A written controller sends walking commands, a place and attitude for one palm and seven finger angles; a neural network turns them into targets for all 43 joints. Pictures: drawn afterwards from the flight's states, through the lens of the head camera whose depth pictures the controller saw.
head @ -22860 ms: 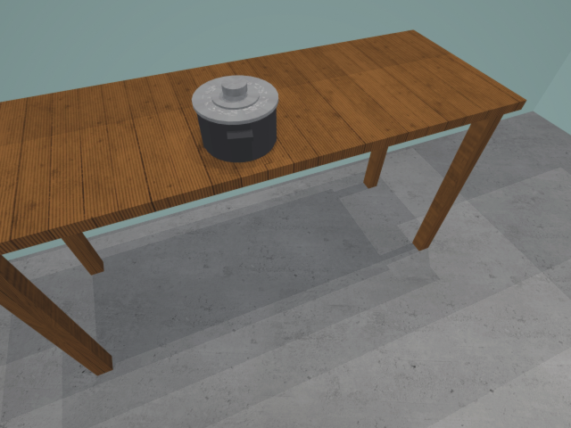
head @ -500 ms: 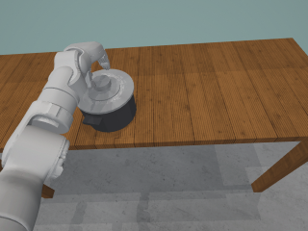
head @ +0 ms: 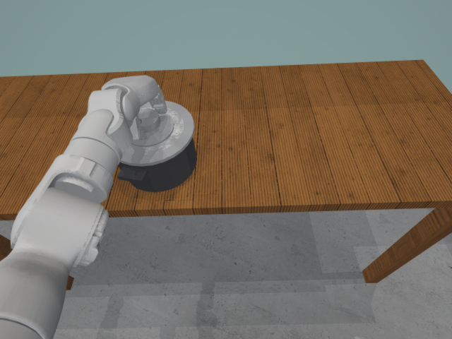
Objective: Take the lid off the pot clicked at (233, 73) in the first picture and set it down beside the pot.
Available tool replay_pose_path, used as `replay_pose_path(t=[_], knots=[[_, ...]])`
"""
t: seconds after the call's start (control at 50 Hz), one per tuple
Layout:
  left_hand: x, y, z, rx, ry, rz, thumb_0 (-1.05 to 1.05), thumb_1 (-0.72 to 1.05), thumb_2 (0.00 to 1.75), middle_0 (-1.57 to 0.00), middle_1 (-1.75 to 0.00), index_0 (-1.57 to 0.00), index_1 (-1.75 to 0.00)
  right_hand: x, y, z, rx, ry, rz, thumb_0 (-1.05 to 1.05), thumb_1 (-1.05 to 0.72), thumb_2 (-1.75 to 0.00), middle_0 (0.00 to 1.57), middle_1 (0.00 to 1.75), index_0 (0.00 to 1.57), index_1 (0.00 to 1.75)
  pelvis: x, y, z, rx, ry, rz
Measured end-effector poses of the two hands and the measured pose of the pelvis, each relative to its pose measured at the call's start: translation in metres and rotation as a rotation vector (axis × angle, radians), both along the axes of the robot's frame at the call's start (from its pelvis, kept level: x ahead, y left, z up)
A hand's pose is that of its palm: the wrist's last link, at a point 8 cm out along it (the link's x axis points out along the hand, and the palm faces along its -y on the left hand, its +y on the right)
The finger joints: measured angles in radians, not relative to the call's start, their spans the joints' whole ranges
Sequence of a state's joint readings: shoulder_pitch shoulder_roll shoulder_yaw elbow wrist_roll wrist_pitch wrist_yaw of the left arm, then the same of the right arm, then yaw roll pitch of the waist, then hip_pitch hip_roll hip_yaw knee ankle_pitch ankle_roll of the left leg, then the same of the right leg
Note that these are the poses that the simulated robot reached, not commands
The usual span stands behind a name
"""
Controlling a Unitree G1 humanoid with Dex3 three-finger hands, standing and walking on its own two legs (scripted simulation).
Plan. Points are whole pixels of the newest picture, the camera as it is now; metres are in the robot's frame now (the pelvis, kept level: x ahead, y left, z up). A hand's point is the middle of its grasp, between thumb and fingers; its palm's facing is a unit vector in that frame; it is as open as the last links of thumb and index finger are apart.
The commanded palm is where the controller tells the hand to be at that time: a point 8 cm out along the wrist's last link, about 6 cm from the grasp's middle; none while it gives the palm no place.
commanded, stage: lower the open fingers around the knob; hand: left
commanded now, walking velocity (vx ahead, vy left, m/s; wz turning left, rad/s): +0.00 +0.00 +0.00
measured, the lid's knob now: (146, 120) +0.52 +0.14 +0.10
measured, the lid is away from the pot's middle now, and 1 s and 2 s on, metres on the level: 0.00 0.00 0.00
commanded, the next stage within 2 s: close the fingers and squeeze the knob in 0.22 s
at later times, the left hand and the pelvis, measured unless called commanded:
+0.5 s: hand (137, 120) +0.49 +0.15 +0.12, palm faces -0.40 -0.03 -0.92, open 10.2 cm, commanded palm +0.49 +0.15 +0.18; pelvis +0.01 +0.00 +0.00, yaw -1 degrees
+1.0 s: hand (139, 120) +0.50 +0.15 +0.12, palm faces -0.40 -0.03 -0.91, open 8.8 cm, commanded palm +0.49 +0.15 +0.18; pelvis +0.01 +0.01 +0.00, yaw -1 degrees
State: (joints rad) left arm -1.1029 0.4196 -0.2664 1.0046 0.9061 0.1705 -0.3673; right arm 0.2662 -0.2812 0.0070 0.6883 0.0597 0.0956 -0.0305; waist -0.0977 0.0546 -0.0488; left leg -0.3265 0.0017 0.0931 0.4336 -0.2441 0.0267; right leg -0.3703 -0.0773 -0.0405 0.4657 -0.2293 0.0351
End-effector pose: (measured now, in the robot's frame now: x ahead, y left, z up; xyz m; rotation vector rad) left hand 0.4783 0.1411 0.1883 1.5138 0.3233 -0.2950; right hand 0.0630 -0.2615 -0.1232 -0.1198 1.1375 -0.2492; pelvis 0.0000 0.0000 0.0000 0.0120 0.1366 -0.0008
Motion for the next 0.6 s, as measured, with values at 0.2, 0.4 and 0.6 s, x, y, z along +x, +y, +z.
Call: replay_pose_path(t=[0.2,0.4,0.6], knots=[[0.007,0.001,-0.008,-0.005,0.0,-0.022,0.0,-0.31,1.45,-0.83,-0.08,-0.83,-0.08,-0.018,-0.006,-0.001,-0.022,0.047,-0.041,0.0,-0.91,-0.9,0.2,0.3,0.2,0.3,0.004,0.0,0.0,-0.004,0.011,-0.008],[0.014,0.005,-0.009,0.01,0.005,-0.017,0.0,-0.27,1.37,-0.77,-0.19,-0.78,-0.19,-0.028,-0.003,-0.003,-0.016,0.089,-0.051,0.0,-0.91,-0.9,0.2,0.3,0.2,0.3,0.007,0.003,0.0,-0.005,0.023,-0.01],[0.017,0.003,-0.01,-0.003,0.005,-0.041,0.0,-0.09,1.06,-0.56,-0.69,-0.56,-0.68,-0.019,0.002,-0.002,-0.014,0.074,-0.043,0.0,-0.9,-0.9,0.2,0.3,0.2,0.3,0.009,0.006,0.0,-0.006,0.031,-0.008]])
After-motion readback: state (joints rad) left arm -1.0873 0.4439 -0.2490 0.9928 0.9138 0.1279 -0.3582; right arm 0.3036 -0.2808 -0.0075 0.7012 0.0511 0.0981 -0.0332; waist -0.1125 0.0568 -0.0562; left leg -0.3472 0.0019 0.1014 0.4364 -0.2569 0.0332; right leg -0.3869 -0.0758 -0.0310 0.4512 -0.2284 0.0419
